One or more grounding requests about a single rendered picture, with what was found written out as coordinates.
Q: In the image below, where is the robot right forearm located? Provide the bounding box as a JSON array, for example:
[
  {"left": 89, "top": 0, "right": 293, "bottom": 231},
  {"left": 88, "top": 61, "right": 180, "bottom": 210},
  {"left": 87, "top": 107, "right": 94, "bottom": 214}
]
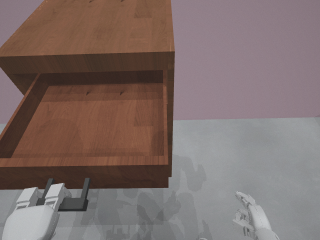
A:
[{"left": 253, "top": 229, "right": 280, "bottom": 240}]

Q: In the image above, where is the handle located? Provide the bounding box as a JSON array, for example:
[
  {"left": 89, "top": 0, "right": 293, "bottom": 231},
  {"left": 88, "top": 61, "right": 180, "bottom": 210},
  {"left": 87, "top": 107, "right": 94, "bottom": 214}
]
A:
[{"left": 36, "top": 178, "right": 91, "bottom": 212}]

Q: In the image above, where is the drawer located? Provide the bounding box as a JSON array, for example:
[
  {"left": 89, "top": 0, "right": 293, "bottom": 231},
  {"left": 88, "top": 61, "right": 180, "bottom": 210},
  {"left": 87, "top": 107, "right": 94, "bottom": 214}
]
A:
[{"left": 0, "top": 69, "right": 169, "bottom": 190}]

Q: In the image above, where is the cabinet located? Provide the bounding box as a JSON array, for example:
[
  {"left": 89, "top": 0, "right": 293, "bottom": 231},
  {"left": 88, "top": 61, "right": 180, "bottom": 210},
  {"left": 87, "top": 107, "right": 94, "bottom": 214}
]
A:
[{"left": 0, "top": 0, "right": 175, "bottom": 177}]

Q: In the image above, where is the robot right hand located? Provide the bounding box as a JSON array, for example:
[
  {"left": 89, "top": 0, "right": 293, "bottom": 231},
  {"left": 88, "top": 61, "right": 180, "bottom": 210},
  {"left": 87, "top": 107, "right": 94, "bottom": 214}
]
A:
[{"left": 232, "top": 191, "right": 272, "bottom": 239}]

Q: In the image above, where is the robot left hand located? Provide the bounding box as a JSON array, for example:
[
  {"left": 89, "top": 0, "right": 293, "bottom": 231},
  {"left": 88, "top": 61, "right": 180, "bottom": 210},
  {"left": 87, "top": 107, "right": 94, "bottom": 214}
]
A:
[{"left": 2, "top": 183, "right": 72, "bottom": 240}]

